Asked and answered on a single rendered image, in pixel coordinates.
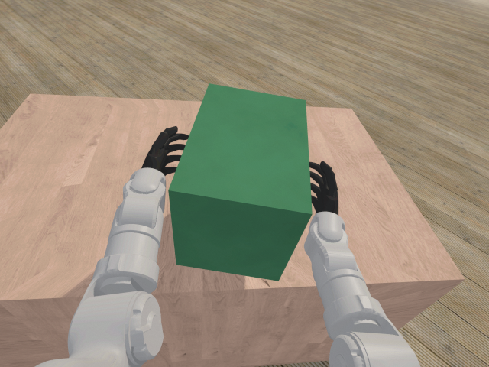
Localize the pedestal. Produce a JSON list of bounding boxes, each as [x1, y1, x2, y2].
[[0, 93, 465, 367]]

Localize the robot right upper arm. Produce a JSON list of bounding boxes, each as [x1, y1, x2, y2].
[[329, 331, 419, 367]]

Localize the robot left upper arm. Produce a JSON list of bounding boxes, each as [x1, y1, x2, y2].
[[35, 291, 164, 367]]

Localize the robot right forearm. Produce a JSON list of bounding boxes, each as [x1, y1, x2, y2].
[[304, 212, 420, 367]]

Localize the right robot hand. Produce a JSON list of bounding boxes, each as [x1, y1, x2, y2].
[[309, 161, 338, 215]]

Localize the left robot hand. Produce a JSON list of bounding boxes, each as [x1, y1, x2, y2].
[[142, 126, 189, 176]]

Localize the robot left forearm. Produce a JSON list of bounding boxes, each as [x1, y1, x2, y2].
[[68, 167, 166, 354]]

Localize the carton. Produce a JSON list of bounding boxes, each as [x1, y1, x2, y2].
[[168, 83, 313, 281]]

